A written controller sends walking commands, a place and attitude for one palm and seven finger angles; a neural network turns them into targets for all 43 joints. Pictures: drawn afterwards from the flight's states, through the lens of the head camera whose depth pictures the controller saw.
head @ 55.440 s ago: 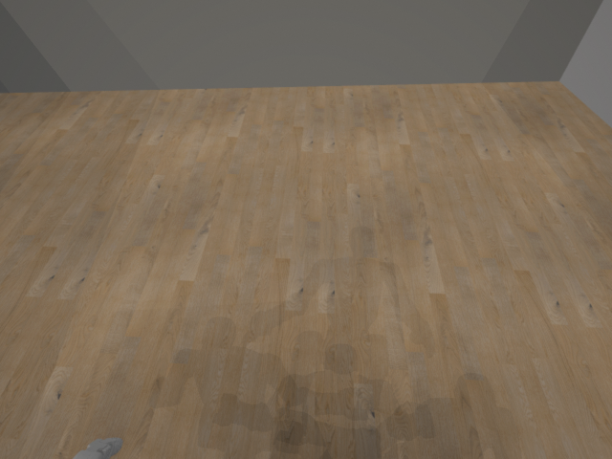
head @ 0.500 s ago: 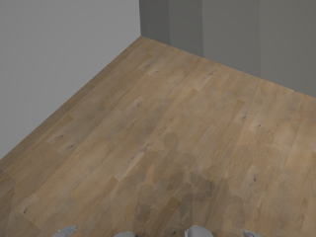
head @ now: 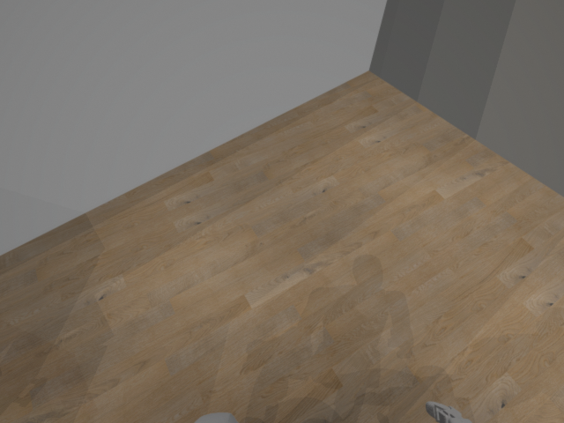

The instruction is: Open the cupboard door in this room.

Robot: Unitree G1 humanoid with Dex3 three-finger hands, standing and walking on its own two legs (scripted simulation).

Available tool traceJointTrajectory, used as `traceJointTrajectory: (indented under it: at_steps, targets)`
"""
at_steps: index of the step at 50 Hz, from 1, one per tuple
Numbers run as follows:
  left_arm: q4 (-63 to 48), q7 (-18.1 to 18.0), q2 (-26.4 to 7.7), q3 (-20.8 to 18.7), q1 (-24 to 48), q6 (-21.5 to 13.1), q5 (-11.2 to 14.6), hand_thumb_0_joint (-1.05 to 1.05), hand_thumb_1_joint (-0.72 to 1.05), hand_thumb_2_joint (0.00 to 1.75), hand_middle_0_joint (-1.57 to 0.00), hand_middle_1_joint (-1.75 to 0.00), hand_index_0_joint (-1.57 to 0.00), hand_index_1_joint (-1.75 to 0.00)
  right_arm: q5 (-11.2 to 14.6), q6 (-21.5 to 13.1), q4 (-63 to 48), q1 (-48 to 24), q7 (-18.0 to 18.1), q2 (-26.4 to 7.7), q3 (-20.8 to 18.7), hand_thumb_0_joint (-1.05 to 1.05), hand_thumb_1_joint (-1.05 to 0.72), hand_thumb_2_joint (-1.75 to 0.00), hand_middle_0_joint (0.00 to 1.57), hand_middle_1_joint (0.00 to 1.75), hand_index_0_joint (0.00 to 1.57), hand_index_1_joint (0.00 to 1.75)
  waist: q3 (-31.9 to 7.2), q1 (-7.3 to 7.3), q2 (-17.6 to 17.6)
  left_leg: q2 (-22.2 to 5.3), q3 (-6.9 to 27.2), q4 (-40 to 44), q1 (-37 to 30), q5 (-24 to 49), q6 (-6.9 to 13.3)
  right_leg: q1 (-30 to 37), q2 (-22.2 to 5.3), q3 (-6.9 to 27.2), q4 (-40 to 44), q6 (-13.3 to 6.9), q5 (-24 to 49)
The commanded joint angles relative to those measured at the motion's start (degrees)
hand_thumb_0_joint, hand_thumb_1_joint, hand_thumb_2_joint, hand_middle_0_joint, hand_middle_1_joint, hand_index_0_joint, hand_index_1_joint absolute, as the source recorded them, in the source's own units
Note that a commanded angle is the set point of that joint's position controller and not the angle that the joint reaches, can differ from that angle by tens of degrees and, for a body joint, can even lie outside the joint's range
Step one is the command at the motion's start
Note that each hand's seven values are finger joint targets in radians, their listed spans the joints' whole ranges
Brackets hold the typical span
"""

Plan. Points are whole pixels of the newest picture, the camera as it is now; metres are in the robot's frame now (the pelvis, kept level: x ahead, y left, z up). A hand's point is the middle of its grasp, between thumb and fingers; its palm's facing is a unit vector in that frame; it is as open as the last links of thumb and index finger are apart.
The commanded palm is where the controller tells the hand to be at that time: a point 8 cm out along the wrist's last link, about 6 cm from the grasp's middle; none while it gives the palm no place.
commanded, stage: turn to face it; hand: left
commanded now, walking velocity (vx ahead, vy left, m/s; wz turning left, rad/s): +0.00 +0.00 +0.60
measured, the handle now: out of the picture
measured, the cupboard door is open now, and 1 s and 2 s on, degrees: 42 42 42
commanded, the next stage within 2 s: none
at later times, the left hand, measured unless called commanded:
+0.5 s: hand out of the picture +0.06 +0.17 -0.14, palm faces +0.27 -0.92 -0.29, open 7.4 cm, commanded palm none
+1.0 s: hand out of the picture -0.02 +0.19 -0.15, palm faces +0.56 -0.77 -0.30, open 7.4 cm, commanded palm none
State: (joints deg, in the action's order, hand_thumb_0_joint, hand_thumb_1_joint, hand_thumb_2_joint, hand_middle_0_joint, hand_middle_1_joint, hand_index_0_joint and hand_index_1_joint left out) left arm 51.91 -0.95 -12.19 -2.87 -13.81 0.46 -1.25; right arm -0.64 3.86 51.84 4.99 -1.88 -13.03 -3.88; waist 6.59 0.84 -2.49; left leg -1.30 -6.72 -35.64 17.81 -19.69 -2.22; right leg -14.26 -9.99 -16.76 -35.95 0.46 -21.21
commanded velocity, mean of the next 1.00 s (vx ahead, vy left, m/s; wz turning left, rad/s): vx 0.00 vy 0.00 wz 0.60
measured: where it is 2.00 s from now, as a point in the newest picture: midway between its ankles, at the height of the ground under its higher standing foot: outside the picture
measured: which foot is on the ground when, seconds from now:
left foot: up 0.00-0.00, down 0.02-0.34, up 0.36-0.70, down 0.72-1.00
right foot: down 0.00-0.00, up 0.02-0.34, down 0.36-0.70, up 0.72-1.00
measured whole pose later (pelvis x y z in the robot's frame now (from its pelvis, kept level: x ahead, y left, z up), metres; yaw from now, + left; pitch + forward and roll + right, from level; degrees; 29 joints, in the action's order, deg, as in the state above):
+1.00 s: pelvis +0.02 -0.05 +0.00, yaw +34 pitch +1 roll +0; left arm 50.0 -0.5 -14.2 -3.9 -8.6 2.7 -0.7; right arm -1.7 3.1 52.1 9.1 -0.5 -12.9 -3.8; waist 5.3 -0.5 1.1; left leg 0.4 3.5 -31.3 19.3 -13.2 -0.9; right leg -22.2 -3.3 -1.6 -45.0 3.8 -24.0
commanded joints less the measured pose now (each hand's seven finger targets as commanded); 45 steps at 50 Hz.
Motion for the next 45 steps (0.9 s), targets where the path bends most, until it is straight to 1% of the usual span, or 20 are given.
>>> traceJointTrajectory:
  at_steps: [1, 2, 4, 8, 12, 15, 16, 17, 18, 20, 21, 23, 30, 33, 34, 35, 36, 38, 40, 45]
  targets:
    - [-7.93, 0.00, -6.17, -1.87, 4.34, -0.07, 0.36, 0.00, 0.90, 0.90, -0.20, -0.30, -0.20, -0.30, -0.64, -1.98, -1.58, 13.41, 1.08, -16.87, -3.97, 0.00, -0.90, -0.90, 0.20, 0.30, 0.20, 0.30, -14.41, -7.40, 19.63, -25.34, 29.90, 14.28, -21.41, 42.25, 16.59, -21.51, 2.18, 9.53, -26.46, 4.67, -18.50]
    - [-8.15, -0.37, -7.19, -2.06, 6.61, 0.58, -0.07, 0.00, 0.90, 0.90, -0.20, -0.30, -0.20, -0.30, -0.67, -2.15, -1.25, 13.33, 1.48, -15.68, -3.69, 0.00, -0.90, -0.90, 0.20, 0.30, 0.20, 0.30, -13.96, -7.17, 14.40, -23.05, 27.90, 13.87, -18.44, 33.58, 16.44, -22.05, 2.16, 13.78, -30.01, 4.24, -15.39]
    - [-5.81, -0.05, -6.87, -2.39, 7.18, 0.76, 0.20, 0.00, 0.90, 0.90, -0.20, -0.30, -0.20, -0.30, -0.80, -2.45, -2.95, 6.80, 2.47, -12.84, -3.00, 0.00, -0.90, -0.90, 0.20, 0.30, 0.20, 0.30, -9.03, -4.47, 15.21, -17.35, 22.91, 15.24, -10.00, 27.54, 13.36, -21.32, 2.13, 16.33, -31.71, 4.55, -7.88]
    - [-4.16, 0.69, -5.98, -2.35, 3.75, 1.13, 0.26, 0.00, 0.90, 0.90, -0.20, -0.30, -0.20, -0.30, -0.87, -2.88, -3.53, 3.54, 2.41, -11.77, -2.49, 0.00, -0.90, -0.90, 0.20, 0.30, 0.20, 0.30, -8.74, -1.49, 10.68, -11.77, 17.27, 15.02, -7.59, 24.91, 10.64, -15.48, 4.51, 15.34, -23.24, 4.53, -3.10]
    - [-5.03, 0.51, -5.40, -2.05, 4.49, 0.83, 0.46, 0.00, 0.90, 0.90, -0.20, -0.30, -0.20, -0.30, -1.09, -2.39, -3.39, 3.89, 2.10, -12.06, -2.96, 0.00, -0.90, -0.90, 0.20, 0.30, 0.20, 0.30, -8.85, -1.99, 12.64, -10.61, 19.81, 13.87, -5.45, 22.84, 10.56, -9.07, 7.41, 13.75, -10.95, 4.08, -3.62]
    - [-4.19, 0.25, -6.05, -2.24, -0.43, -0.06, 0.66, 0.00, 0.90, 0.90, -0.20, -0.30, -0.20, -0.30, -0.63, -1.95, -4.36, 1.39, 2.08, -11.63, -3.28, 0.00, -0.90, -0.90, 0.20, 0.30, 0.20, 0.30, -10.45, 0.59, 11.80, -8.52, 20.98, 8.82, 0.13, 21.61, 8.45, 3.06, 9.12, 12.62, 4.41, 3.50, 4.63]
    - [-3.78, -0.10, -8.43, -2.82, -3.07, -0.74, 0.38, 0.00, 0.90, 0.90, -0.20, -0.30, -0.20, -0.30, -0.15, -1.95, -4.87, 0.97, 1.87, -9.82, -3.01, 0.00, -0.90, -0.90, 0.20, 0.30, 0.20, 0.30, -10.93, 2.11, 5.77, -4.95, 18.76, 3.95, 6.06, 13.87, 5.46, 10.73, 5.12, 16.10, 13.16, 2.59, 8.84]
    - [-3.53, -0.77, -14.02, -4.05, -4.80, -1.33, -0.61, 0.00, 0.90, 0.90, -0.20, -0.30, -0.20, -0.30, 0.29, -2.01, -6.03, 1.90, 1.43, -5.68, -2.44, 0.00, -0.90, -0.90, 0.20, 0.30, 0.20, 0.30, -11.46, 2.73, -11.69, 3.64, 9.37, -9.45, 17.08, -4.57, 0.73, 17.31, -10.79, 32.70, 19.14, -2.82, 12.87]
    - [-4.26, -0.85, -16.22, -3.82, -4.27, -1.04, -0.42, 0.00, 0.90, 0.90, -0.20, -0.30, -0.20, -0.30, -0.06, -1.89, -6.81, 0.99, 1.13, -6.29, -2.56, 0.00, -0.90, -0.90, 0.20, 0.30, 0.20, 0.30, -10.48, 3.25, -13.96, 4.17, 8.50, -23.83, 16.32, -17.11, 0.01, 10.71, -20.06, 36.64, 20.07, -8.69, 19.13]
    - [-4.95, -1.42, -11.34, -2.81, 0.84, -1.16, -0.07, 0.00, 0.90, 0.90, -0.20, -0.30, -0.20, -0.30, -0.30, -0.95, -4.97, 0.54, 1.09, -6.46, -2.62, 0.00, -0.90, -0.90, 0.20, 0.30, 0.20, 0.30, -7.02, 0.35, -12.74, 0.29, 10.36, -36.80, 17.47, -11.29, -0.16, 5.66, -14.43, 30.19, 17.40, -9.40, 22.66]
    - [-5.43, -1.37, -9.28, -2.26, 3.41, -1.09, -0.02, 0.00, 0.90, 0.90, -0.20, -0.30, -0.20, -0.30, -0.37, -0.74, -4.00, 1.22, 0.72, -5.78, -2.34, 0.00, -0.90, -0.90, 0.20, 0.30, 0.20, 0.30, -6.51, -1.02, -10.82, -0.67, 9.33, -37.24, 16.99, -7.79, -0.87, 5.61, -11.22, 23.04, 15.79, -8.00, 26.83]
    - [-5.71, -1.34, -8.49, -2.10, 3.44, -1.26, -0.24, 0.00, 0.90, 0.90, -0.20, -0.30, -0.20, -0.30, -0.09, -0.57, -3.43, 1.52, 0.17, -4.25, -1.61, 0.00, -0.90, -0.90, 0.20, 0.30, 0.20, 0.30, -7.83, -1.14, -9.49, -0.70, 6.49, -30.68, 14.49, -6.36, -1.65, 7.55, -8.93, 16.47, 14.37, -6.24, 32.99]
    - [-3.35, -1.03, -11.84, -3.52, -1.87, -1.25, -0.48, 0.00, 0.90, 0.90, -0.20, -0.30, -0.20, -0.30, 0.24, -1.33, -4.23, -1.58, -0.16, -2.57, -0.53, 0.00, -0.90, -0.90, 0.20, 0.30, 0.20, 0.30, -9.06, 1.63, -10.08, 0.76, 0.27, -6.76, 7.20, -6.32, -0.85, 13.54, -11.12, 11.88, 9.28, -6.13, 42.33]
    - [-3.35, -0.57, -11.78, -3.83, -0.20, -0.97, -0.02, 0.00, 0.90, 0.90, -0.20, -0.30, -0.20, -0.30, -0.05, -1.79, -3.50, 2.96, 0.01, -4.57, -1.05, 0.00, -0.90, -0.90, 0.20, 0.30, 0.20, 0.30, -10.52, -1.44, -6.83, 1.12, -0.03, 6.51, -4.17, 3.93, 0.46, 7.36, -10.29, 8.13, 2.17, -2.56, 34.78]
    - [-4.31, -0.28, -10.50, -3.75, 0.45, -0.71, 0.50, 0.00, 0.90, 0.90, -0.20, -0.30, -0.20, -0.30, -0.44, -2.36, -2.62, 7.51, 0.17, -8.28, -2.04, 0.00, -0.90, -0.90, 0.20, 0.30, 0.20, 0.30, -13.57, -4.19, 1.62, -3.98, 5.84, 11.55, -14.61, 15.57, 2.94, -0.87, -8.06, 5.67, -7.54, 0.35, 25.78]
    - [-6.96, 0.30, -6.20, -2.57, 1.68, -0.38, 0.92, 0.00, 0.90, 0.90, -0.20, -0.30, -0.20, -0.30, -0.98, -2.61, -2.29, 11.69, 0.64, -15.30, -3.91, 0.00, -0.90, -0.90, 0.20, 0.30, 0.20, 0.30, -14.75, -6.48, 20.61, -20.82, 29.06, 13.18, -22.90, 38.29, 12.17, -18.46, 1.18, 4.92, -21.61, 5.10, -12.48]
    - [-8.87, -0.18, -6.50, -2.00, 5.46, 0.38, 0.16, 0.00, 0.90, 0.90, -0.20, -0.30, -0.20, -0.30, -0.71, -2.00, -1.03, 15.00, 1.07, -17.10, -4.12, 0.00, -0.90, -0.90, 0.20, 0.30, 0.20, 0.30, -14.56, -7.77, 16.28, -25.09, 30.02, 13.53, -19.71, 38.49, 16.91, -20.50, 2.21, 12.14, -28.59, 4.05, -18.55]
    - [-7.65, -0.39, -6.25, -2.25, 8.17, 0.59, 0.22, 0.00, 0.90, 0.90, -0.20, -0.30, -0.20, -0.30, -0.88, -2.56, -2.41, 10.69, 2.31, -13.75, -3.33, 0.00, -0.90, -0.90, 0.20, 0.30, 0.20, 0.30, -11.47, -5.81, 17.22, -18.58, 26.65, 14.17, -13.22, 29.63, 14.59, -21.75, 2.29, 16.00, -31.83, 4.14, -11.31]
    - [-5.55, 0.29, -6.51, -2.51, 6.13, 1.02, 0.22, 0.00, 0.90, 0.90, -0.20, -0.30, -0.20, -0.30, -0.92, -2.72, -3.62, 5.31, 2.56, -11.47, -2.50, 0.00, -0.90, -0.90, 0.20, 0.30, 0.20, 0.30, -8.68, -2.99, 12.52, -14.14, 21.39, 15.51, -7.75, 25.04, 11.96, -18.65, 3.06, 16.84, -30.59, 4.20, -5.32]
    - [-5.20, 0.46, -5.50, -2.16, 4.94, 1.18, 0.39, 0.00, 0.90, 0.90, -0.20, -0.30, -0.20, -0.30, -1.12, -2.52, -3.68, 4.27, 2.20, -11.92, -2.73, 0.00, -0.90, -0.90, 0.20, 0.30, 0.20, 0.30, -8.89, -2.19, 10.12, -11.39, 20.82, 15.76, -4.78, 17.57, 11.15, -11.09, 5.97, 15.10, -16.58, 3.88, -4.61]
